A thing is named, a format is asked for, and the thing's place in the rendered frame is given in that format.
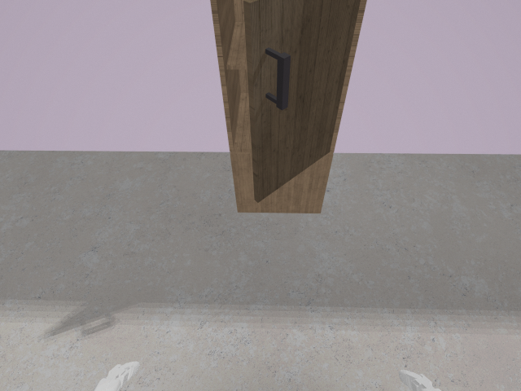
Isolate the handle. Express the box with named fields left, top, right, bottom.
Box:
left=265, top=48, right=291, bottom=110

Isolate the cupboard door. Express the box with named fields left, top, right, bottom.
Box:
left=243, top=0, right=361, bottom=203

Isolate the robot right hand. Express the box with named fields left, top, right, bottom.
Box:
left=399, top=370, right=441, bottom=391

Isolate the robot left hand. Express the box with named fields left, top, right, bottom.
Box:
left=93, top=361, right=140, bottom=391

